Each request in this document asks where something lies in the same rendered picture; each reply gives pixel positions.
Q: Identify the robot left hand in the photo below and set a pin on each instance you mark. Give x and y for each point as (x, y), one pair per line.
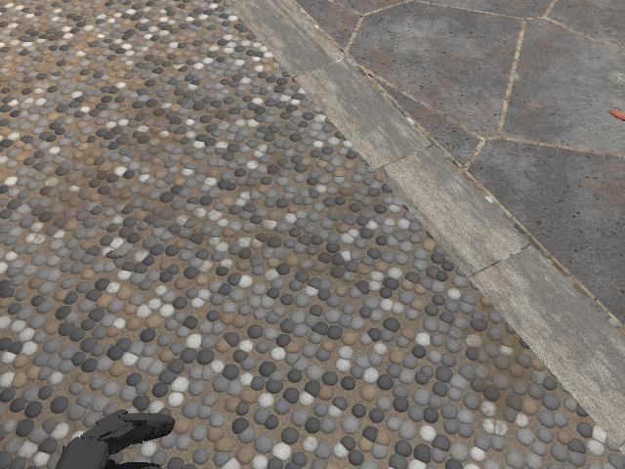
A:
(110, 435)

